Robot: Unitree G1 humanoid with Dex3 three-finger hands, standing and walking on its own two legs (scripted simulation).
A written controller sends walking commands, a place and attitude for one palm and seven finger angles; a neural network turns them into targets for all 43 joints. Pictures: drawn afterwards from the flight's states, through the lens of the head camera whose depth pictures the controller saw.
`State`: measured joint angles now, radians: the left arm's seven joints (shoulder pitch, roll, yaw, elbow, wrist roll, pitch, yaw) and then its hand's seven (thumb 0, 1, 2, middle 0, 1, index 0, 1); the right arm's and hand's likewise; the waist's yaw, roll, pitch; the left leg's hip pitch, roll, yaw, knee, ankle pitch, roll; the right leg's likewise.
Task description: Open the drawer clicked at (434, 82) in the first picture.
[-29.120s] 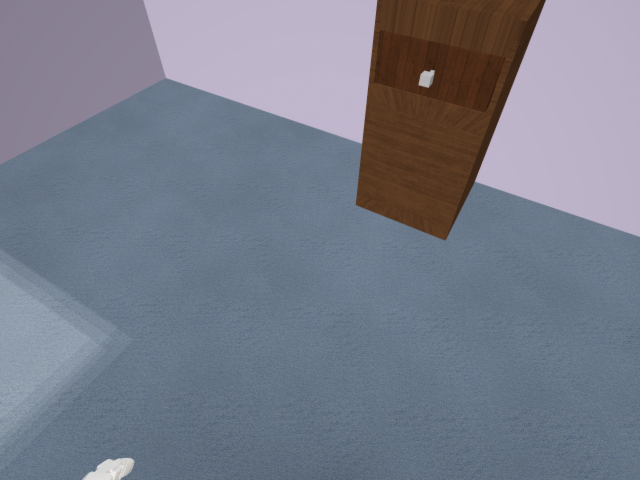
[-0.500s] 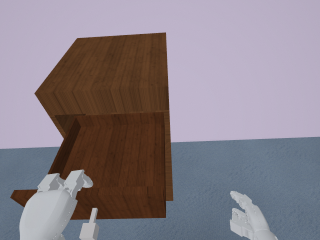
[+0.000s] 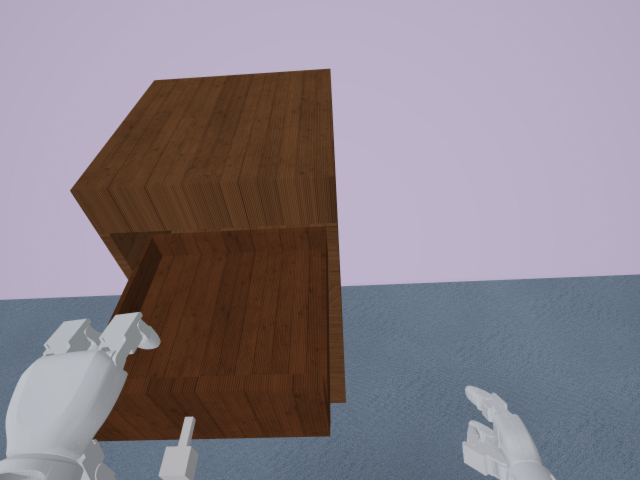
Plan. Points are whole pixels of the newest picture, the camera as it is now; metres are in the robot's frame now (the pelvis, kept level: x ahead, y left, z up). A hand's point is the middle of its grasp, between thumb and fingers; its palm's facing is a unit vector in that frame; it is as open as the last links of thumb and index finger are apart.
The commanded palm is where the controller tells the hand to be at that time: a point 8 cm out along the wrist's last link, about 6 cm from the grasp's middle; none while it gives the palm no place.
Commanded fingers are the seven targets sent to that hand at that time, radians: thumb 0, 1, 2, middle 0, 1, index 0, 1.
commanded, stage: draw the hand back to the body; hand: left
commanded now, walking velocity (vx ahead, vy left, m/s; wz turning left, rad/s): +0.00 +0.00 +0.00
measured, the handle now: (183, 448) +0.16 +0.23 -0.08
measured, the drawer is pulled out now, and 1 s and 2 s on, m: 0.30 0.30 0.30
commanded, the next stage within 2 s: step back with the hand held close in 1.02 s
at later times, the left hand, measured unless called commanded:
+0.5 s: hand (125, 352) +0.18 +0.22 +0.16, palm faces +0.37 -0.83 -0.41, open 11.5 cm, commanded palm +0.12 +0.27 +0.18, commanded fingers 0.00 0.38 0.68 -0.24 -0.64 -0.24 -0.64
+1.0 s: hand (112, 361) +0.17 +0.23 +0.16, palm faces +0.41 -0.82 -0.40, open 7.6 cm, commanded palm +0.11 +0.27 +0.18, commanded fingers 0.00 0.90 0.90 -0.20 -0.30 -0.20 -0.30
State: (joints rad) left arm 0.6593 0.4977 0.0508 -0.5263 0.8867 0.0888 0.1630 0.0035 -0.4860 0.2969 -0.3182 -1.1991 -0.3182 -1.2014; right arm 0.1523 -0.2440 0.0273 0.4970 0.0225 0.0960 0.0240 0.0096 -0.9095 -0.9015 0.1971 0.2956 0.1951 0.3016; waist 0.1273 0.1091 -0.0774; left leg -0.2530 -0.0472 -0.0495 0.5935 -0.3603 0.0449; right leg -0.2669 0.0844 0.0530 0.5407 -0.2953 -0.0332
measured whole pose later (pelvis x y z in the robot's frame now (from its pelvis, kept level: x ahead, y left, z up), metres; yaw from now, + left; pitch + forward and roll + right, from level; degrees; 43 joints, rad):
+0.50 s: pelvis +0.01 -0.01 +0.01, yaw +3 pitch -1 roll -1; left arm 0.57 0.33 0.25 -0.50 -0.05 -0.10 0.10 0.00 0.05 0.53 -0.27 -0.85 -0.27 -0.85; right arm 0.18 -0.19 0.02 0.62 0.01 -0.11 -0.06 0.01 -0.91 -0.90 0.20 0.30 0.20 0.30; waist 0.05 0.06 -0.01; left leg -0.14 -0.06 -0.10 0.46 -0.30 0.03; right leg -0.14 0.07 0.01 0.42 -0.26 -0.05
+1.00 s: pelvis +0.00 -0.02 +0.01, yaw +3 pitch -2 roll -1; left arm 0.55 0.33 0.27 -0.46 -0.07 -0.10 0.09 0.02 0.83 0.87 -0.21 -0.34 -0.21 -0.35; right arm 0.16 -0.20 0.02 0.62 0.01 -0.10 -0.07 0.01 -0.91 -0.90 0.20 0.30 0.20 0.30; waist 0.06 0.07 -0.01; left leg -0.11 -0.05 -0.11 0.43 -0.27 0.02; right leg -0.12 0.07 0.00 0.38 -0.23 -0.05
